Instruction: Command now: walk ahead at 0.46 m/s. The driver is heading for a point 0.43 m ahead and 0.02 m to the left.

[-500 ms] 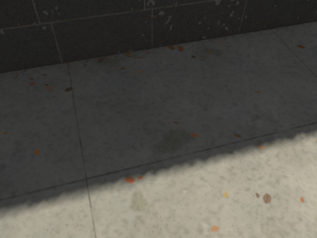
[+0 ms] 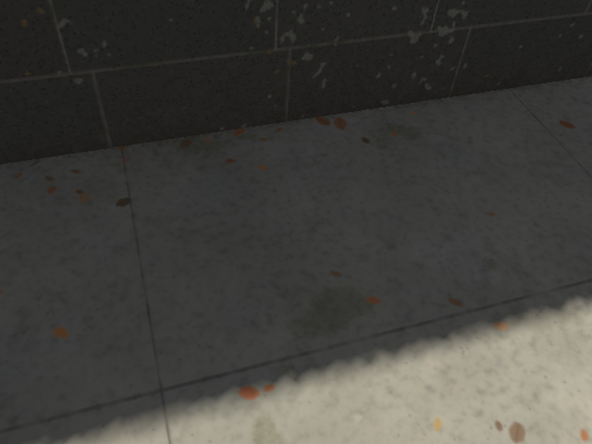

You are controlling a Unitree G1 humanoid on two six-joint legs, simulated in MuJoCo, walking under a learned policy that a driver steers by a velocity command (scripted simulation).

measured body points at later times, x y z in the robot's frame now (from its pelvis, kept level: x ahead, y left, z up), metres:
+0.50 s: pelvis +0.27 -0.06 -0.01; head +0.31 -0.06 +0.44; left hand +0.41 +0.21 -0.11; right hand +0.35 -0.34 -0.13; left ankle +0.21 +0.09 -0.66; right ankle +0.32 -0.14 -0.75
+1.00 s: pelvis +0.39 -0.02 -0.02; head +0.41 -0.01 +0.43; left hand +0.48 +0.25 -0.15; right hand +0.56 -0.26 -0.12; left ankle +0.45 +0.09 -0.75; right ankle +0.33 -0.14 -0.75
